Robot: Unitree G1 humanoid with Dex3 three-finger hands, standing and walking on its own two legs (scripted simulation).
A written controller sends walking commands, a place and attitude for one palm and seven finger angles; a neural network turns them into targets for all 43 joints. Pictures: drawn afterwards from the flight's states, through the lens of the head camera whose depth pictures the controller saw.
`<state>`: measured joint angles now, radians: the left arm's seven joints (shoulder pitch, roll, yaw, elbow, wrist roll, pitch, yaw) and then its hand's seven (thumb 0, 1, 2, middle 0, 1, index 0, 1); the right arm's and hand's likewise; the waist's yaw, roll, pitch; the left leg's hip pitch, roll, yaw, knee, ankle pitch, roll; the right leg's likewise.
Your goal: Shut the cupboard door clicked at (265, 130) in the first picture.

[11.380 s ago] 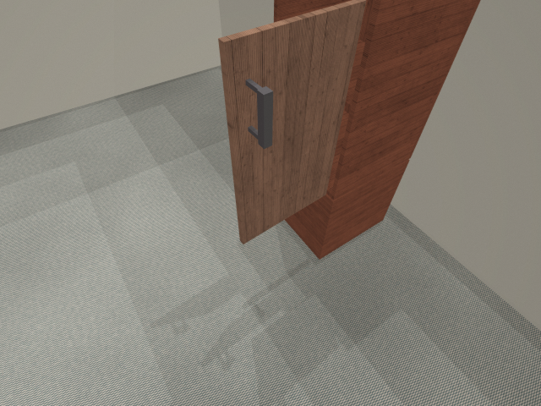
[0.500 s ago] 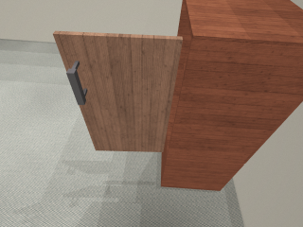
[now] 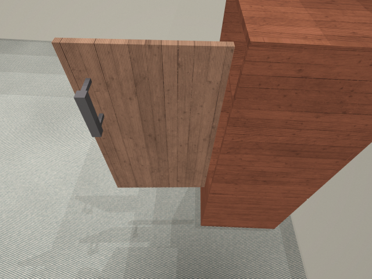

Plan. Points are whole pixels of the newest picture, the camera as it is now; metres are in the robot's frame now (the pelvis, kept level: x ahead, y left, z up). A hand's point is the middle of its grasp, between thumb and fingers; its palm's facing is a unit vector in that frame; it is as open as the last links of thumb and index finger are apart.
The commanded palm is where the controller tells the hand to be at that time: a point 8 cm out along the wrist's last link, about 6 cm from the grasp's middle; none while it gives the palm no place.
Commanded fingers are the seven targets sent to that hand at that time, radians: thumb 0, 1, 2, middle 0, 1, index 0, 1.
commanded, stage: come to a stop and stand still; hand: left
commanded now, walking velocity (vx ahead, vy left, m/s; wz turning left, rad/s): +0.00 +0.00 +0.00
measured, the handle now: (92, 108) +0.44 +0.23 +0.11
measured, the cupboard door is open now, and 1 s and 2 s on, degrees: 93 93 93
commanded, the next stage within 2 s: look again from close up in 0.86 s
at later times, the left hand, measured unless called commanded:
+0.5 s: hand out of the picture -0.02 +0.13 -0.16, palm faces +0.02 -0.98 -0.22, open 7.4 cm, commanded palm none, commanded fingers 0.00 0.90 0.90 -0.20 -0.30 -0.20 -0.30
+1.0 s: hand out of the picture -0.01 +0.10 -0.17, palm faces +0.04 -0.98 -0.21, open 7.3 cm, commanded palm none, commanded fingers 0.00 0.90 0.90 -0.20 -0.30 -0.20 -0.30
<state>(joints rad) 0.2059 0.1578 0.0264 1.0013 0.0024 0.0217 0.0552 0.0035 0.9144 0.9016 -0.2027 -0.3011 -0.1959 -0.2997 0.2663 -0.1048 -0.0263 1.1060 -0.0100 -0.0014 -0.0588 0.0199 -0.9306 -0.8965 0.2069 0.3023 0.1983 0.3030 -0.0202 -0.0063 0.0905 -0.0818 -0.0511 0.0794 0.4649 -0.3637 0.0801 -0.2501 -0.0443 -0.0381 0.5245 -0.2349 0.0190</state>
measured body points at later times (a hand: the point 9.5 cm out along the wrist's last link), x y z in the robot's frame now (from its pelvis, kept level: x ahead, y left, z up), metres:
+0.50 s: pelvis -0.02 -0.05 +0.00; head -0.02 -0.07 +0.45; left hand -0.02 +0.18 -0.14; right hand -0.01 -0.27 -0.16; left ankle -0.07 +0.06 -0.73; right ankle +0.02 -0.14 -0.73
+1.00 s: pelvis -0.01 -0.07 +0.00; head +0.01 -0.08 +0.45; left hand -0.02 +0.15 -0.15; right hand -0.05 -0.27 -0.16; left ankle -0.07 +0.06 -0.73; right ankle +0.02 -0.14 -0.73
